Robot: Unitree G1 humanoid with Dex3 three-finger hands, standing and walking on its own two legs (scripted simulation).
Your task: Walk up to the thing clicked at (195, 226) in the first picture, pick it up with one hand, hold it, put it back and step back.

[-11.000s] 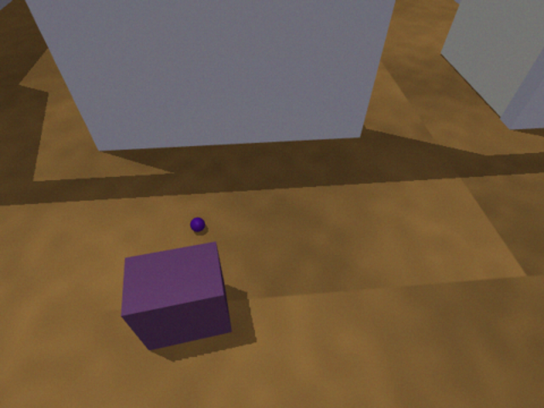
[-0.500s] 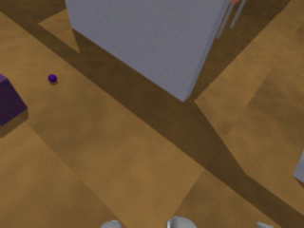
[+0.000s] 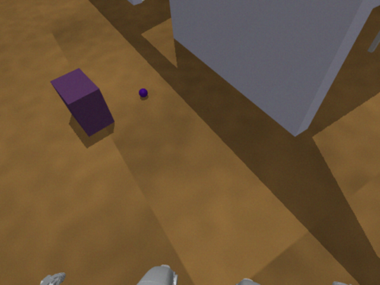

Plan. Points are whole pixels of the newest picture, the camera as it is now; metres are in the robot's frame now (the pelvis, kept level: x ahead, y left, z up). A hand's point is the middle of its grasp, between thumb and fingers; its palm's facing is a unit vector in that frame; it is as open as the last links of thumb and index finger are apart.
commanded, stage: walk up
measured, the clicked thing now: (143, 92) +1.48 +0.50 -0.72
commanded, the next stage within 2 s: stand in 1.10 s
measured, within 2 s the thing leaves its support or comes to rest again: neither
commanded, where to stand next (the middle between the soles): +0.09 +0.01 m, yaw +9 degrees
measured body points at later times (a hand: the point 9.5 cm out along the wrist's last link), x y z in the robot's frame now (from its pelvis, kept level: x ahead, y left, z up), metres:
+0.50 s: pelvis +0.01 +0.01 +0.00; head +0.03 +0.01 +0.44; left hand +0.01 +0.32 -0.13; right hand +0.15 -0.29 -0.12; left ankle +0.01 +0.12 -0.72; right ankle +0.06 -0.13 -0.72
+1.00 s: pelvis +0.02 +0.00 +0.02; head +0.03 +0.01 +0.47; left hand +0.04 +0.33 -0.11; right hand +0.20 -0.27 -0.10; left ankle +0.01 +0.13 -0.72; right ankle +0.06 -0.13 -0.72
